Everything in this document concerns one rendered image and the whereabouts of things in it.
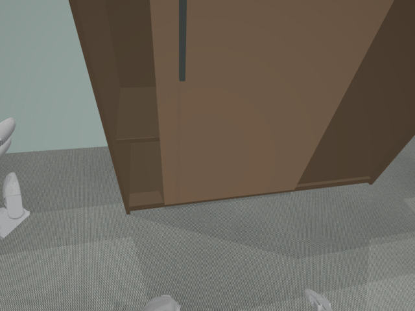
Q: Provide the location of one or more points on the left robot hand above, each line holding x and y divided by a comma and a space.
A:
14, 213

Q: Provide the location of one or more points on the right robot hand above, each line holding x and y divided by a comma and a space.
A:
319, 302

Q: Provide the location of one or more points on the robot left thigh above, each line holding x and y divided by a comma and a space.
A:
162, 303

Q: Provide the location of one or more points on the wardrobe door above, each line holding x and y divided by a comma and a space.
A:
378, 106
263, 79

